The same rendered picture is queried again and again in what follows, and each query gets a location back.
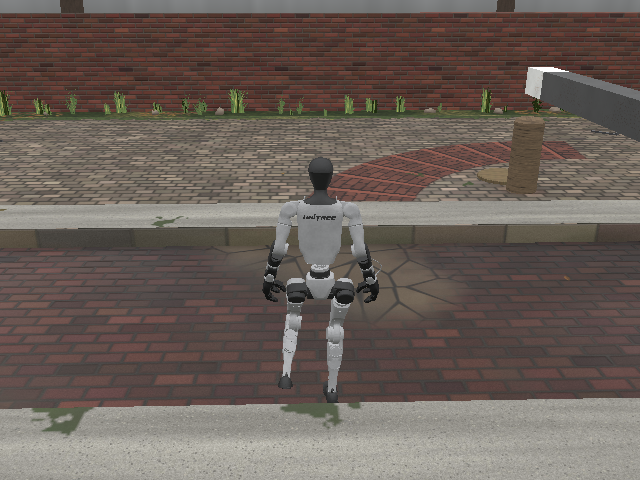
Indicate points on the robot right forearm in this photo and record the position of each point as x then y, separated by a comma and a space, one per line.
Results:
366, 267

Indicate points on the left robot upper arm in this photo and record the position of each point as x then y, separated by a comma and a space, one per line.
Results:
288, 210

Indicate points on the right robot upper arm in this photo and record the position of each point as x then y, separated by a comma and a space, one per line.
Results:
351, 211

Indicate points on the robot left forearm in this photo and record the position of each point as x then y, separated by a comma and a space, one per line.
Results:
272, 265

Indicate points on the left robot hand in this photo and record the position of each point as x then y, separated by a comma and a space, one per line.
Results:
267, 286

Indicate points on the robot left thigh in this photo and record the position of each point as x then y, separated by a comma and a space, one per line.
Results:
296, 291

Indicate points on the right robot hand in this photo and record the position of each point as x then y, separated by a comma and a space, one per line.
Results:
373, 288

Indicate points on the left robot foot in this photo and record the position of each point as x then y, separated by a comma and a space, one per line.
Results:
285, 382

